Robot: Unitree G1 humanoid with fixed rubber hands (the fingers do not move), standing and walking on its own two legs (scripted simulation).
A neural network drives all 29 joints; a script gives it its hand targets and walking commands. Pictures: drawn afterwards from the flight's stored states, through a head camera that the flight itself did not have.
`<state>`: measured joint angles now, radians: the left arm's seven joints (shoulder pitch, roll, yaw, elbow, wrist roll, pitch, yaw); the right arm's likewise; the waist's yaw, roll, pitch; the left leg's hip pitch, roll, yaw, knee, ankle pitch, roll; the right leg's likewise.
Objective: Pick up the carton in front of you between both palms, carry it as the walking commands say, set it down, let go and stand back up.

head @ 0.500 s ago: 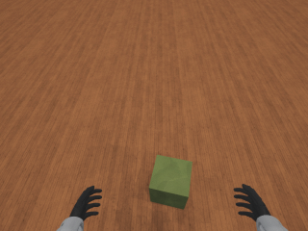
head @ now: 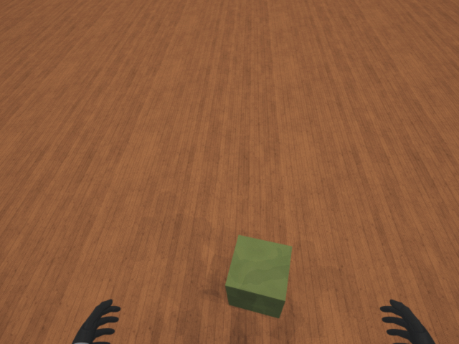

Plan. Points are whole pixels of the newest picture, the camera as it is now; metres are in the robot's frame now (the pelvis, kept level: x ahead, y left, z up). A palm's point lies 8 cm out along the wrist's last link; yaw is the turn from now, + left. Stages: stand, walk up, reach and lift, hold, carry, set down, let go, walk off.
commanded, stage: stand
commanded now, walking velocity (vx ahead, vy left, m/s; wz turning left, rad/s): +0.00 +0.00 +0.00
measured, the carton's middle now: (259, 277) +0.44 -0.04 -0.65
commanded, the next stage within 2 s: none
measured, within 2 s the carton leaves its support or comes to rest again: neither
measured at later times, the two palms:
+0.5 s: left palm out of the picture +0.10 +0.30 -0.09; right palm out of the picture +0.11 -0.30 -0.09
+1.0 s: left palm out of the picture +0.07 +0.31 -0.09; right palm out of the picture +0.07 -0.30 -0.10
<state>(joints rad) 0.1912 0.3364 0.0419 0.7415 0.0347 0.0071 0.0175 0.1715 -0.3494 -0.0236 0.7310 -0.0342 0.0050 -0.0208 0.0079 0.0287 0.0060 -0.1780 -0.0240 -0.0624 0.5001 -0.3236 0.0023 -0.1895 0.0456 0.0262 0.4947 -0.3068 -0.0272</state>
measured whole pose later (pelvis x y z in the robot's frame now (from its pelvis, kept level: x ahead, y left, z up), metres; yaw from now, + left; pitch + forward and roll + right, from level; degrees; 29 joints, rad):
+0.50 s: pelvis -0.01 +0.00 +0.01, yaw +0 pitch -2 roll +0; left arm 0.14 0.35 0.03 0.91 0.03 0.00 0.02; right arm 0.15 -0.37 0.00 0.89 -0.03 -0.01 -0.02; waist 0.01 0.02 0.01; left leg -0.12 -0.02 -0.06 0.42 -0.27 0.00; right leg -0.13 0.04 0.03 0.41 -0.26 -0.03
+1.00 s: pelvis -0.02 +0.00 +0.01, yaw +0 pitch -2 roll +0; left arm 0.12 0.37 0.01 1.02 0.02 -0.01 0.01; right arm 0.13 -0.39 0.00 1.00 -0.02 -0.01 -0.02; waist 0.01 0.01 0.02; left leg -0.10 -0.03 -0.06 0.36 -0.22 0.00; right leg -0.11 0.04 0.03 0.36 -0.21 -0.02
